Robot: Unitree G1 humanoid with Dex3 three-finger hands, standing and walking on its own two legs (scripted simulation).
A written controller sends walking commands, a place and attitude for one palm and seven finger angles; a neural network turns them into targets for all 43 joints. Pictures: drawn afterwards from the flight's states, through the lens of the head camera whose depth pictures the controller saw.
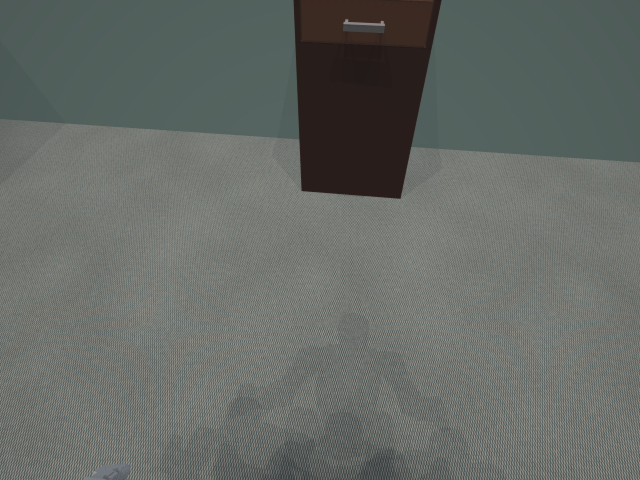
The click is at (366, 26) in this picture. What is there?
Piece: drawer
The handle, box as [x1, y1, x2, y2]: [343, 19, 384, 32]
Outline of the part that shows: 343,23 343,30 383,32 384,28 383,21 381,21 380,23 348,22 347,19 345,19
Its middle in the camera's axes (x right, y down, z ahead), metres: +0.14 -0.72 +1.30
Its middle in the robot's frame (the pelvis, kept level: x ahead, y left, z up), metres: +1.47 -0.07 +0.01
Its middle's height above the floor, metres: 0.78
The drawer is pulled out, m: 0.00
